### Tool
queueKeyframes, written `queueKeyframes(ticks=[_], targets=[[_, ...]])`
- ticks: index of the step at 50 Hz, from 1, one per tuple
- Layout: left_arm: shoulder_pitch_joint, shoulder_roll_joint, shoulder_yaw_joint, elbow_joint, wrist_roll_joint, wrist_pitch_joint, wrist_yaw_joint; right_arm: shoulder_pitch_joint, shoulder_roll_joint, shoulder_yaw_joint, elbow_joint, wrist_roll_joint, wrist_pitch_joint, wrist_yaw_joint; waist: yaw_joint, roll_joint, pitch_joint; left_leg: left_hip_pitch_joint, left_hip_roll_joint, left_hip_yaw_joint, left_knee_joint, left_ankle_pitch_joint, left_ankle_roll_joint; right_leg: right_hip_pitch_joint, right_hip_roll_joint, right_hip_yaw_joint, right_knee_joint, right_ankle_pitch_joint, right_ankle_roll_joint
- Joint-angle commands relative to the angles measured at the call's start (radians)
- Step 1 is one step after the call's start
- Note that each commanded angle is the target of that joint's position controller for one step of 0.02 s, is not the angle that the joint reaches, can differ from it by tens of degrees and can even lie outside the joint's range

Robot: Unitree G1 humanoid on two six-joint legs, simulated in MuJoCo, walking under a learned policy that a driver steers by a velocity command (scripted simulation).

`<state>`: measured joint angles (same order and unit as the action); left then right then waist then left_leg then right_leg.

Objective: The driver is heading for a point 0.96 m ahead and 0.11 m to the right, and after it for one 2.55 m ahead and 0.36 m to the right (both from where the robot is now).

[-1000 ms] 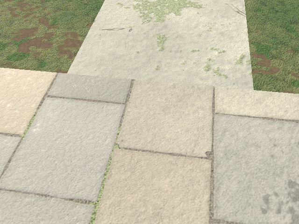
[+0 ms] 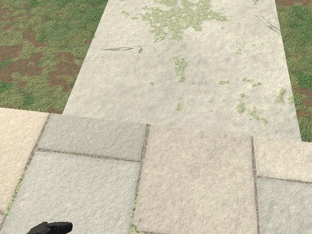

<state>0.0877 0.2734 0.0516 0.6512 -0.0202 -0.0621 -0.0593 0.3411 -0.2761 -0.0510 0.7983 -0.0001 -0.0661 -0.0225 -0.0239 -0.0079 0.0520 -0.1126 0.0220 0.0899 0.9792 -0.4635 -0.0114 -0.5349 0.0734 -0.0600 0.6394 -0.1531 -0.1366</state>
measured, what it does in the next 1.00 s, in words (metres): walks ahead, turning right: left foot, then right foot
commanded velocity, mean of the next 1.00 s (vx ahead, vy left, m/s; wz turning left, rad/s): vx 0.38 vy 0.00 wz -0.34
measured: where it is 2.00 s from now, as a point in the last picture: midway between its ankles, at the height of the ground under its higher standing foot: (188, 139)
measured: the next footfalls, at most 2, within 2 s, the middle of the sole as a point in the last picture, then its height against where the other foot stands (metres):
left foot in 0.42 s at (133, 233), level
right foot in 0.84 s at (200, 215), level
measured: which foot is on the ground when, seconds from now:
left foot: up 0.00-0.40, down 0.42-0.86, up 0.88-1.00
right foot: down 0.00-0.44, up 0.46-0.82, down 0.84-1.00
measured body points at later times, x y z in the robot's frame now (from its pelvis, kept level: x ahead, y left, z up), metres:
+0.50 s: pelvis +0.29 +0.03 +0.01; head +0.31 +0.03 +0.46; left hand +0.44 +0.28 -0.10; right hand +0.40 -0.27 -0.06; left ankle +0.39 +0.12 -0.71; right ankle +0.13 -0.06 -0.65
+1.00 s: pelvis +0.44 -0.04 +0.03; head +0.45 -0.06 +0.48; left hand +0.67 +0.15 -0.06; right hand +0.44 -0.33 -0.10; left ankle +0.45 +0.10 -0.65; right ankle +0.46 -0.15 -0.71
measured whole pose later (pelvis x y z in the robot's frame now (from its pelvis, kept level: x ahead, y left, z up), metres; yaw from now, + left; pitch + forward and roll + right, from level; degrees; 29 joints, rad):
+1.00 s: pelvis +0.44 -0.04 +0.03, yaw -20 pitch +2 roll +1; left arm 0.21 0.24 0.04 0.69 0.00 -0.04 0.00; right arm 0.24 -0.29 -0.04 0.82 0.01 -0.04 0.00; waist -0.01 0.03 -0.01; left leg -0.44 0.03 0.01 1.00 -0.46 0.00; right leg -0.34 0.02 0.02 0.46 -0.16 -0.05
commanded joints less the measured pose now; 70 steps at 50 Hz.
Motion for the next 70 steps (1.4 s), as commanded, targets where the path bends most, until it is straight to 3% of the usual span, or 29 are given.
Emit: queueKeyframes(ticks=[1,2,3,8,15,18,20,21,22,23,24,26,30,33,37,41,43,44,45,47,50,54,59,62,63,64,65,66,70], targets=[[0.294,0.179,0.064,-0.015,0.007,-0.006,0.025,-0.078,-0.149,-0.015,-0.173,0.045,-0.090,0.031,0.144,-0.077,-0.325,-0.688,-0.013,-0.239,0.486,0.005,0.026,0.858,-0.364,0.724,-0.322,-0.072,-0.262],[0.227,0.157,0.056,-0.024,0.002,-0.011,0.023,-0.111,-0.131,-0.009,-0.184,0.030,-0.094,0.026,0.087,0.043,-0.196,-0.666,0.029,-0.218,0.373,0.063,0.030,0.673,-0.315,0.603,-0.334,0.041,-0.222],[0.166,0.121,0.045,-0.038,0.000,-0.013,0.024,-0.121,-0.139,-0.017,-0.178,0.004,-0.087,0.017,0.050,0.064,-0.152,-0.609,0.063,-0.206,0.279,0.093,0.022,0.553,-0.275,0.517,-0.346,0.138,-0.195],[0.143,0.152,0.050,-0.035,0.009,-0.017,0.048,-0.110,-0.095,-0.009,-0.185,-0.024,-0.038,0.009,-0.001,0.000,-0.075,-0.496,0.078,-0.152,0.051,0.197,-0.053,0.276,-0.198,0.366,-0.408,0.333,-0.187],[0.244,0.174,0.054,0.004,-0.010,0.014,0.068,-0.349,-0.077,0.002,-0.235,0.002,-0.052,0.029,0.102,-0.084,-0.080,-0.371,-0.024,-0.141,-0.398,0.515,-0.061,0.277,-0.144,0.375,-0.320,0.115,-0.089],[0.248,0.165,0.053,0.007,-0.009,0.020,0.071,-0.336,-0.122,-0.021,-0.237,0.010,-0.067,0.038,0.078,-0.114,-0.084,-0.330,-0.033,-0.173,-0.478,0.416,-0.023,0.370,-0.184,0.488,-0.241,0.053,-0.066],[0.218,0.134,0.043,-0.001,-0.002,0.020,0.070,-0.209,-0.146,-0.042,-0.205,0.007,-0.077,0.034,0.003,-0.130,-0.119,-0.164,-0.025,-0.149,-0.544,0.410,0.028,0.367,-0.157,0.481,-0.137,0.101,-0.028],[0.219,0.075,0.023,-0.011,0.008,0.014,0.066,-0.087,-0.183,-0.055,-0.192,-0.013,-0.083,0.027,-0.051,-0.079,-0.225,0.045,0.092,-0.245,-0.527,0.390,0.090,0.302,-0.112,0.417,0.064,0.079,0.008],[0.339,0.020,0.004,-0.022,-0.008,0.005,0.067,0.042,-0.266,-0.077,-0.162,-0.035,-0.075,0.025,-0.037,0.165,-0.364,0.402,0.303,-0.620,-0.558,0.226,0.249,-0.011,0.027,0.267,0.397,-0.155,0.088],[0.373,0.065,0.004,-0.017,-0.019,-0.002,0.069,0.093,-0.233,-0.077,-0.132,-0.009,-0.066,0.038,-0.043,0.313,-0.358,0.441,0.392,-0.914,-0.668,-0.011,0.302,-0.204,0.012,0.246,0.583,-0.431,0.110],[0.301,0.140,0.022,-0.012,-0.023,0.000,0.068,0.052,-0.157,-0.057,-0.141,0.005,-0.062,0.037,-0.061,0.187,-0.220,0.337,0.359,-0.829,-0.692,-0.112,0.268,-0.270,-0.035,0.269,0.666,-0.355,0.113],[0.153,0.135,0.024,-0.047,0.006,0.000,0.067,-0.048,-0.108,-0.036,-0.146,-0.008,-0.048,0.036,-0.040,0.069,-0.049,0.098,0.275,-0.579,-0.712,0.162,0.231,-0.245,-0.087,0.214,0.622,-0.234,0.116],[0.184,0.062,0.013,-0.032,0.018,0.011,0.064,-0.107,-0.087,-0.020,-0.113,-0.013,-0.056,0.040,0.036,0.115,-0.068,-0.053,0.190,-0.296,-0.706,0.889,0.227,-0.069,-0.115,0.134,0.413,-0.208,0.155],[0.144,0.021,-0.007,-0.032,0.024,0.014,0.061,-0.121,-0.140,-0.031,-0.084,-0.003,-0.040,0.031,0.031,0.119,-0.121,-0.075,0.168,-0.190,-0.705,0.992,0.223,0.042,-0.113,0.095,0.196,-0.063,0.170],[0.049,0.046,0.000,-0.046,0.019,0.017,0.051,-0.072,-0.156,-0.030,-0.041,0.011,-0.012,0.022,-0.009,0.126,-0.139,-0.039,0.172,-0.171,-0.677,0.878,0.199,0.128,-0.085,0.085,0.013,0.088,0.156],[0.080,0.077,0.020,-0.038,0.033,0.011,0.050,-0.078,-0.135,-0.019,-0.021,0.024,-0.001,0.020,0.031,0.095,-0.142,-0.046,0.139,-0.189,-0.550,0.684,0.135,0.304,-0.064,0.077,-0.219,0.218,0.090],[0.145,0.176,0.043,-0.052,0.047,0.025,0.071,0.048,-0.054,0.011,-0.013,-0.021,-0.016,0.025,-0.004,-0.115,-0.277,-0.265,0.010,-0.097,-0.318,0.186,0.035,0.640,-0.311,0.320,-0.145,0.549,-0.047],[0.217,0.173,0.049,-0.032,0.026,0.042,0.072,0.049,-0.052,0.019,-0.014,-0.008,-0.011,0.024,0.052,-0.231,-0.304,-0.420,-0.026,-0.072,-0.149,-0.117,0.003,0.688,-0.421,0.497,-0.228,0.281,-0.163],[0.296,0.167,0.050,-0.001,0.010,0.042,0.065,-0.034,-0.120,-0.001,-0.037,0.013,-0.004,0.027,0.109,-0.212,-0.248,-0.555,-0.024,-0.099,0.025,-0.220,-0.006,0.669,-0.425,0.614,-0.323,-0.069,-0.188],[0.223,0.153,0.040,-0.003,0.013,0.023,0.058,-0.103,-0.146,-0.020,-0.050,0.022,0.012,0.025,0.081,-0.132,-0.126,-0.621,0.036,-0.131,0.120,-0.076,0.013,0.507,-0.377,0.575,-0.401,-0.394,-0.129],[0.123,0.120,0.032,-0.009,0.024,0.005,0.060,-0.087,-0.102,-0.018,-0.038,0.004,0.010,0.018,0.019,-0.141,-0.080,-0.502,0.060,-0.122,0.035,0.088,0.012,0.314,-0.298,0.430,-0.478,-0.301,-0.086],[0.120,0.139,0.044,0.008,0.013,-0.007,0.061,-0.134,-0.051,0.001,-0.038,-0.001,-0.001,0.023,0.027,-0.125,-0.092,-0.367,0.048,-0.090,-0.201,0.220,0.012,0.244,-0.255,0.287,-0.486,-0.167,-0.079],[0.174,0.180,0.055,0.048,-0.005,0.003,0.053,-0.176,-0.083,-0.001,-0.055,0.013,-0.011,0.037,0.040,-0.105,-0.089,-0.248,0.022,-0.073,-0.385,0.276,0.031,0.227,-0.295,0.304,-0.440,-0.256,-0.071],[0.169,0.117,0.031,0.061,0.004,0.012,0.053,-0.030,-0.095,-0.014,-0.003,0.014,-0.013,0.033,-0.038,-0.067,-0.097,-0.025,0.005,-0.067,-0.467,0.226,0.062,0.106,-0.230,0.262,-0.294,-0.347,-0.009],[0.149,0.041,0.008,0.049,0.015,0.009,0.051,0.059,-0.146,-0.027,0.013,0.008,-0.015,0.024,-0.069,0.066,-0.095,0.071,0.148,-0.268,-0.586,0.094,0.104,-0.006,-0.147,0.171,-0.054,-0.332,0.050],[0.158,0.003,-0.003,0.003,0.017,-0.012,0.051,0.101,-0.264,-0.052,0.009,0.003,-0.008,0.023,-0.057,0.321,-0.096,0.194,0.341,-0.616,-0.736,-0.141,0.220,-0.251,-0.039,0.028,0.240,-0.372,0.108],[0.116,0.096,0.020,-0.014,0.000,-0.024,0.059,0.124,-0.243,-0.049,0.009,-0.006,-0.016,0.031,-0.085,0.278,-0.067,0.159,0.387,-0.791,-0.804,-0.331,0.293,-0.367,-0.078,0.110,0.412,-0.401,0.098],[0.108,0.138,0.034,-0.011,-0.012,-0.027,0.059,0.076,-0.189,-0.034,-0.005,-0.004,-0.028,0.035,-0.058,0.213,-0.025,0.133,0.358,-0.739,-0.799,-0.318,0.268,-0.405,-0.123,0.143,0.467,-0.304,0.080],[0.115,0.090,0.032,0.022,0.018,-0.022,0.060,-0.024,-0.126,-0.013,-0.025,-0.006,-0.036,0.038,-0.006,0.139,-0.019,0.034,0.220,-0.438,-0.830,0.098,0.200,-0.295,-0.171,0.122,0.376,-0.028,0.102]])
Velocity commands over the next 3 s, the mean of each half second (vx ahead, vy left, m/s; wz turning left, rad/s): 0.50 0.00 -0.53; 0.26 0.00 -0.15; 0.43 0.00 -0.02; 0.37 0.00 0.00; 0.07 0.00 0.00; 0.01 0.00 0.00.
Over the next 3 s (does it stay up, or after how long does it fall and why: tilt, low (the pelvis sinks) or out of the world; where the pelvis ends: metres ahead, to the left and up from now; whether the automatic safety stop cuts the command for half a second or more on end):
stays up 0.89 -0.18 0.03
